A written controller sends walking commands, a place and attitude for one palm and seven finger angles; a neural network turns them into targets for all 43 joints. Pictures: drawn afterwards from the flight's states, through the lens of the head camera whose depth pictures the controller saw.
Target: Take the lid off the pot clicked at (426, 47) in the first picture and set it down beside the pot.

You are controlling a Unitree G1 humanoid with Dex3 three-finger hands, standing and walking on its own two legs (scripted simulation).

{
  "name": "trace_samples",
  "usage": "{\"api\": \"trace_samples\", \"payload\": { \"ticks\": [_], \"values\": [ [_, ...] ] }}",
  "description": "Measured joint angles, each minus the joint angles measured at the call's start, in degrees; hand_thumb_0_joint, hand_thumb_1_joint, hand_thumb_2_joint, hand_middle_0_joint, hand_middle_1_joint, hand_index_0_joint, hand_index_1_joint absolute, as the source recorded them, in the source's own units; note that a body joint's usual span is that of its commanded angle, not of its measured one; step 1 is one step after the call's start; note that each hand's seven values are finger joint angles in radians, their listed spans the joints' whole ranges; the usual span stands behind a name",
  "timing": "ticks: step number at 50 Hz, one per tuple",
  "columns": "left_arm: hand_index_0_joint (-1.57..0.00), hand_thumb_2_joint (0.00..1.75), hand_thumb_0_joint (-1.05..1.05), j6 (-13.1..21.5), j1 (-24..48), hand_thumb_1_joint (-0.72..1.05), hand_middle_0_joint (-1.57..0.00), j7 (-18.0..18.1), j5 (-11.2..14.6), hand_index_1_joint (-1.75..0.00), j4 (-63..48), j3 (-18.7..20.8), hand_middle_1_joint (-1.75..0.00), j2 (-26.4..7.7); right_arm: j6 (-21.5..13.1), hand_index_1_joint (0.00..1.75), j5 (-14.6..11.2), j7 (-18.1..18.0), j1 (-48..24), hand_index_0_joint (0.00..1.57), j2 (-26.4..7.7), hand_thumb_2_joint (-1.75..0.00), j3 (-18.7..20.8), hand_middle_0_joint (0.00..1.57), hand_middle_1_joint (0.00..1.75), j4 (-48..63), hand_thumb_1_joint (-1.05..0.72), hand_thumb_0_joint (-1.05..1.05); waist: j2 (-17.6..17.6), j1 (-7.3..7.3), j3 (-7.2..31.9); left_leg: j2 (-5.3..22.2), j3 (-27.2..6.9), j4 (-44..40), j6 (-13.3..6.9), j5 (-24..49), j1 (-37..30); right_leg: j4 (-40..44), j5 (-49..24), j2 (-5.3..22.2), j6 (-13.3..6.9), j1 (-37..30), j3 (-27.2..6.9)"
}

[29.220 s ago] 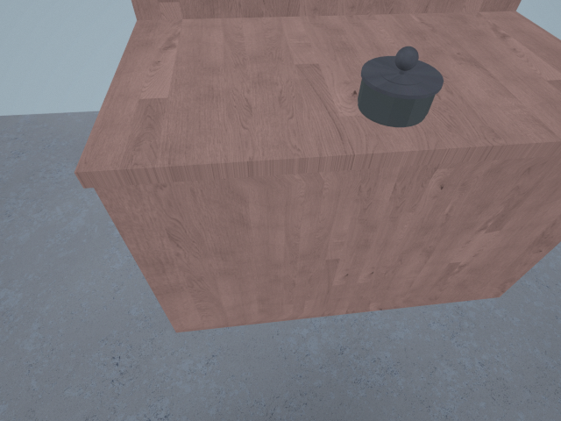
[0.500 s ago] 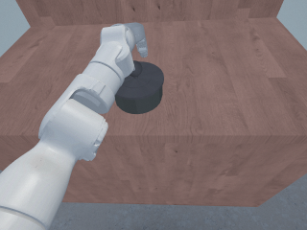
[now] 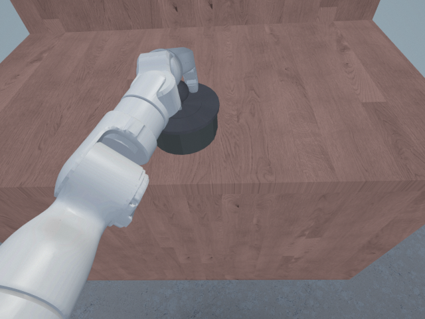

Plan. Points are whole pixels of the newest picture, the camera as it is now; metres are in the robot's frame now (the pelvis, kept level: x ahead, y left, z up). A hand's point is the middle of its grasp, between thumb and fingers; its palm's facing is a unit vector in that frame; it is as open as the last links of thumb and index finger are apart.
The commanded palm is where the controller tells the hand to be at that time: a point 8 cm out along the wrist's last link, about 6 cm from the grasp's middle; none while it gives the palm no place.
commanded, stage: lower the open fingers around the knob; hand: left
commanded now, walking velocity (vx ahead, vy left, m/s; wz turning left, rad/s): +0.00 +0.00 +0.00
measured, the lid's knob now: (177, 91) +0.52 +0.06 +0.16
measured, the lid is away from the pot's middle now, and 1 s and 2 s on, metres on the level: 0.00 0.01 0.00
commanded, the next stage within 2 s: close the fingers and squeeze the knob in 0.14 s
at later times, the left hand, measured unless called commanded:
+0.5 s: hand (169, 92) +0.48 +0.06 +0.19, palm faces -0.38 -0.07 -0.92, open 10.1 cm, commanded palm +0.47 +0.06 +0.24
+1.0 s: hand (171, 91) +0.48 +0.06 +0.19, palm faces -0.36 -0.04 -0.93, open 8.2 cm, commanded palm +0.47 +0.06 +0.24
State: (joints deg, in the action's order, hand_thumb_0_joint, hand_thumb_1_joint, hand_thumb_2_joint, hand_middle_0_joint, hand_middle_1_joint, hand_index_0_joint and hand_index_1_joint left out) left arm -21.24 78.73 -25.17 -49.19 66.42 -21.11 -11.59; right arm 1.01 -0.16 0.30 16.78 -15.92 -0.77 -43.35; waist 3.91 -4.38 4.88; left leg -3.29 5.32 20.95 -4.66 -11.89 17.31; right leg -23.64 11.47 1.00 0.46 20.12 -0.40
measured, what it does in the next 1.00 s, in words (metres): stands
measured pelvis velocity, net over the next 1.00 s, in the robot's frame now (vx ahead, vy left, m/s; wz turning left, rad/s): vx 0.00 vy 0.00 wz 0.00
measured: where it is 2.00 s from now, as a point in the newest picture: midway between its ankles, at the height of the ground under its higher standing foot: outside the picture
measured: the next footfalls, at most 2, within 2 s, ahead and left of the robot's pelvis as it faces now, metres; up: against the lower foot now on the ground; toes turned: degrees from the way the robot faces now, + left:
none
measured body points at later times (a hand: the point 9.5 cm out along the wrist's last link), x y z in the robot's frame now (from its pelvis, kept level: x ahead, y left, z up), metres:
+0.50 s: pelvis +0.00 +0.00 +0.00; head +0.03 -0.03 +0.45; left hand +0.49 +0.07 +0.24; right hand +0.06 -0.26 -0.14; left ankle -0.02 +0.07 -0.74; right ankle +0.00 -0.13 -0.74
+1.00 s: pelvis +0.00 +0.00 +0.00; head +0.03 -0.03 +0.45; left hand +0.49 +0.06 +0.24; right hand +0.07 -0.25 -0.14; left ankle -0.02 +0.07 -0.74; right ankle +0.00 -0.13 -0.74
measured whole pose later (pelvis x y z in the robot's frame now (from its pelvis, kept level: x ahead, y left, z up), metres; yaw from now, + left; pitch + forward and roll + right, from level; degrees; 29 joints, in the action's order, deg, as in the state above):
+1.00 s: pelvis +0.00 +0.00 +0.00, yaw +0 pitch +7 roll +0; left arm -20.2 77.3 -24.9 -49.3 64.3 -21.5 -12.4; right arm 1.4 -0.3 0.8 17.0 -15.5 -0.6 -43.3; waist 4.3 -4.1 5.2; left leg -3.4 5.1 20.4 -4.7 -11.9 16.1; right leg -22.9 11.5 1.0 0.5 18.8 -0.4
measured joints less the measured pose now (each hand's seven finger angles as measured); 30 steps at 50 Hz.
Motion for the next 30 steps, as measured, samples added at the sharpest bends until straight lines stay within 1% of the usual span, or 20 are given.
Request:
{"api": "trace_samples", "payload": {
  "ticks": [2,5,8,11,14,17,20,22,26,30],
  "values": [
    [-0.86,1.61,0.0,0.5,-0.1,-0.37,-0.85,0.2,0.4,-0.08,0.0,-0.1,-0.08,-0.4,-0.4,0.3,0.0,-0.1,0.4,0.2,0.0,-0.9,0.2,0.2,0.3,0.0,-0.91,0.0,0.0,-0.19,0.2,0.0,0.0,0.2,0.0,-0.1,0.4,-0.2,0.0,0.0,0.0,0.3,0.0],
    [-0.86,1.61,0.0,1.1,0.1,-0.37,-0.85,0.9,0.1,-0.08,0.2,-0.8,-0.08,-0.5,-0.9,0.3,0.0,0.1,1.2,0.2,-0.1,-0.9,0.5,0.2,0.3,-0.3,-0.91,0.0,0.0,-0.3,0.5,0.1,0.0,0.5,0.1,-0.2,0.8,-0.4,0.2,0.0,-0.1,0.8,0.0],
    [-0.86,1.61,0.0,1.3,0.2,-0.37,-0.86,1.4,-0.1,-0.08,0.5,0.3,-0.08,-0.3,-0.9,0.3,0.1,0.3,1.5,0.2,-0.1,-0.9,0.5,0.2,0.3,-0.7,-0.91,0.0,0.2,-0.38,0.7,0.1,0.1,0.6,0.1,-0.4,0.8,-0.5,0.3,-0.1,-0.1,0.8,-0.1],
    [-0.86,1.61,0.0,1.0,0.1,-0.37,-0.86,1.4,0.2,-0.08,0.9,1.7,-0.09,-0.7,-0.5,0.3,0.0,0.3,1.6,0.2,-0.2,-0.9,0.4,0.2,0.3,-0.9,-0.91,0.0,0.3,-0.52,0.8,0.2,0.3,0.4,0.1,-0.5,0.4,-0.3,0.3,-0.3,-0.1,0.5,-0.4],
    [-0.85,1.59,0.0,0.5,-0.1,-0.36,-0.85,1.2,-0.3,-0.1,1.2,1.4,-0.1,-1.1,-0.2,0.3,-0.2,0.2,1.7,0.2,-0.2,-0.9,0.3,0.2,0.3,-0.8,-0.91,0.0,0.5,-0.52,0.9,0.3,0.5,0.3,0.1,-0.5,0.2,-0.2,0.2,-0.4,-0.1,0.3,-0.5],
    [-0.77,1.45,0.0,0.1,-0.5,-0.3,-0.77,0.7,-0.3,-0.24,0.9,1.1,-0.24,-1.2,0.0,0.3,-0.2,0.2,1.6,0.2,-0.1,-0.9,0.3,0.2,0.3,-0.6,-0.91,0.0,0.5,-0.39,0.7,0.4,0.3,0.4,0.1,-0.5,0.2,-0.1,0.2,-0.4,-0.1,0.2,-0.4],
    [-0.68,1.29,0.0,0.8,-1.5,-0.22,-0.69,0.0,0.3,-0.41,-0.9,1.5,-0.41,-1.7,-0.1,0.3,0.0,0.1,1.6,0.2,-0.1,-0.9,0.4,0.2,0.3,-0.1,-0.91,0.0,0.5,-0.14,0.8,0.4,0.3,0.4,0.1,-0.5,0.2,-0.1,0.3,-0.4,-0.1,0.2,-0.3],
    [-0.64,1.21,0.0,1.5,-2.2,-0.18,-0.64,-0.3,0.2,-0.51,-2.0,1.6,-0.51,-2.0,-0.3,0.3,0.1,0.1,1.6,0.2,-0.1,-0.9,0.5,0.2,0.3,0.2,-0.91,0.0,0.6,0.08,1.0,0.4,0.2,0.5,0.1,-0.6,0.2,-0.1,0.3,-0.4,-0.1,0.1,-0.3],
    [-0.57,1.1,0.0,1.7,-2.4,-0.11,-0.58,-0.3,0.0,-0.66,-2.2,1.3,-0.67,-2.2,-0.1,0.3,-0.1,0.1,0.9,0.2,0.0,-0.9,0.5,0.2,0.3,0.4,-0.91,0.0,0.3,0.3,0.9,0.4,0.1,0.6,0.2,-0.7,-0.3,0.0,0.4,-0.4,-0.2,-0.5,-0.2],
    [-0.53,1.05,0.0,1.7,-2.9,-0.05,-0.56,-0.4,0.3,-0.76,-3.4,0.0,-0.77,-2.0,0.0,0.3,-0.3,0.4,0.3,0.2,0.1,-0.9,0.6,0.2,0.3,0.8,-0.91,0.0,-0.1,0.58,0.8,0.3,-0.2,0.5,0.2,-0.6,-0.5,0.1,0.3,-0.3,-0.2,-0.8,0.0]
  ]
}}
